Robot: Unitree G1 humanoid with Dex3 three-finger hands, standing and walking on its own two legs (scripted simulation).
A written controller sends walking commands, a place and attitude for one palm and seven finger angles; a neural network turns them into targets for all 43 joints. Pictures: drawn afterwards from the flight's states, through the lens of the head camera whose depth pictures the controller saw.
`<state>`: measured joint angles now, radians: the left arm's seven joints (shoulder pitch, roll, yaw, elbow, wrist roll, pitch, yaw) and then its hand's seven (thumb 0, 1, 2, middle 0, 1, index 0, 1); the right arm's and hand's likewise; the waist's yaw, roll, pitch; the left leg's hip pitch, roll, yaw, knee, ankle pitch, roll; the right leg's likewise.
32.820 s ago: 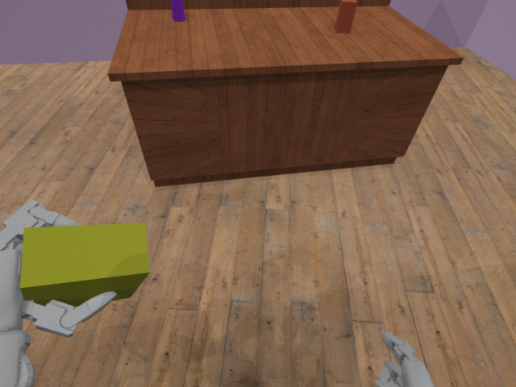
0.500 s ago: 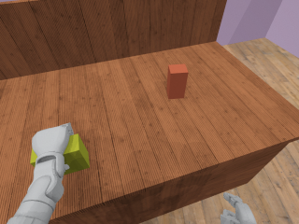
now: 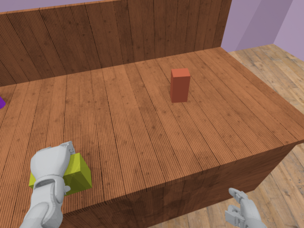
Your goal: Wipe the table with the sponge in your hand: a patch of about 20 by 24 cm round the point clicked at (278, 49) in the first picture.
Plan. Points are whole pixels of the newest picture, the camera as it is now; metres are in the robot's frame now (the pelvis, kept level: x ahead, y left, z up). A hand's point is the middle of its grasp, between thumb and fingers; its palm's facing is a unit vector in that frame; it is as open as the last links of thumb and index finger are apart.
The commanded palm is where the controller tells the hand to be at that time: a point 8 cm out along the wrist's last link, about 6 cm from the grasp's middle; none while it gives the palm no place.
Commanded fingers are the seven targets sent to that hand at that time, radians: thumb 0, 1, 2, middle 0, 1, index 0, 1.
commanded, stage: wipe back along the first lane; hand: left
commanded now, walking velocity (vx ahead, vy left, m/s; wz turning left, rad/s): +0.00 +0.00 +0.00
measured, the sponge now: (66, 180) +0.24 +0.30 -0.04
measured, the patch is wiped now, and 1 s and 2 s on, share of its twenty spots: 1.00 1.00 1.00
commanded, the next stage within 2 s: lift the sponge slowly off the table in 0.04 s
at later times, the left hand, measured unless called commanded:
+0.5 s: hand (61, 175) +0.23 +0.28 +0.02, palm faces -0.05 -0.09 -0.99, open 10.1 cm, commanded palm +0.21 +0.27 +0.08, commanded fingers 0.00 0.10 1.30 -1.20 -1.60 -1.20 -1.60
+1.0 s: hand (59, 168) +0.23 +0.28 +0.05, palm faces -0.02 -0.11 -0.99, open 10.1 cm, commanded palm +0.21 +0.27 +0.12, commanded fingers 0.00 0.10 1.30 -1.20 -1.60 -1.20 -1.60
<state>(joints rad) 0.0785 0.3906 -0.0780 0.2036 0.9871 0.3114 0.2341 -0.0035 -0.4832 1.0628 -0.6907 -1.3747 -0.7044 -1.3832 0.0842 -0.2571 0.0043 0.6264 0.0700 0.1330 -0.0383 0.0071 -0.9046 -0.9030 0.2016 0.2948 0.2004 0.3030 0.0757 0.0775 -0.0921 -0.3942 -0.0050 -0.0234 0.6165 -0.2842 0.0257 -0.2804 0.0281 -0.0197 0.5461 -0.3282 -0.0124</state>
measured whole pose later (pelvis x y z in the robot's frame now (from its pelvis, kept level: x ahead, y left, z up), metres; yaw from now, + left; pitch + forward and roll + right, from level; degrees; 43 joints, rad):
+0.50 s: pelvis +0.00 +0.00 +0.00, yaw +0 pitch +2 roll -1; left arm 0.13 0.39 -0.09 0.13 0.97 0.30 0.20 0.00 -0.49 1.06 -0.71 -1.36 -0.72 -1.36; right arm 0.07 -0.25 0.00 0.64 0.06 0.10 -0.05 0.01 -0.90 -0.90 0.20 0.29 0.20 0.30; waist 0.09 0.08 -0.06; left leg -0.35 -0.01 -0.02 0.59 -0.28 0.03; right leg -0.24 0.03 -0.02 0.53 -0.32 -0.01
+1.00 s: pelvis +0.00 -0.01 +0.01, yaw +0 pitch +0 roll -1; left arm 0.10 0.41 -0.10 0.05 0.95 0.34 0.12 0.00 -0.51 1.06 -0.73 -1.33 -0.74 -1.34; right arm 0.02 -0.24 0.03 0.65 0.06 0.09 -0.06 0.01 -0.90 -0.90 0.20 0.30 0.20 0.30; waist 0.11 0.09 -0.04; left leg -0.27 -0.01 -0.03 0.52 -0.25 0.02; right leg -0.16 0.02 -0.02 0.47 -0.30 -0.02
